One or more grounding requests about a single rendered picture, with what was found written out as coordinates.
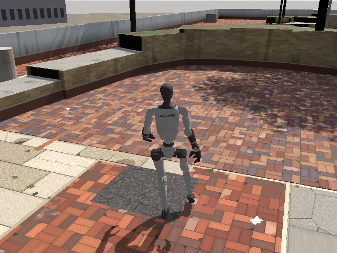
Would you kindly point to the right robot hand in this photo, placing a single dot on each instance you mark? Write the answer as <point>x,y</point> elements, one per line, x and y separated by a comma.
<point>197,155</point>

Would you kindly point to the robot right forearm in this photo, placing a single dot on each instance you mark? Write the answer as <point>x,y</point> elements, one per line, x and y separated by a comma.
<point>193,142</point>

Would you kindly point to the left robot hand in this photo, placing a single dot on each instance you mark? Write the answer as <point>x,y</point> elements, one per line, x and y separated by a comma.
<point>150,136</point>

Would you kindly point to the robot thigh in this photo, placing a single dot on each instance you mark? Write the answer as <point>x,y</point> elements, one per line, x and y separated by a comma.
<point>156,155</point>
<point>181,153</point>

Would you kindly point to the right robot thigh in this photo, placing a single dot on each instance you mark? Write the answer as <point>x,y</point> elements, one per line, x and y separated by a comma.
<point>181,153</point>

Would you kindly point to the robot right upper arm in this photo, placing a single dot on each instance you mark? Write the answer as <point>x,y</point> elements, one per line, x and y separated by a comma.
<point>186,120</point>

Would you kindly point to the left robot thigh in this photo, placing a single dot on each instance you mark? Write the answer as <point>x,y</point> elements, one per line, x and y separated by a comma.
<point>156,155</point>

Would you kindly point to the robot left forearm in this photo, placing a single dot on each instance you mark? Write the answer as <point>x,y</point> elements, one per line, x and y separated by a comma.
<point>144,135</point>

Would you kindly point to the robot left upper arm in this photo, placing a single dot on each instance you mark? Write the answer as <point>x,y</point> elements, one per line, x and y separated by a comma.
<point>148,119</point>

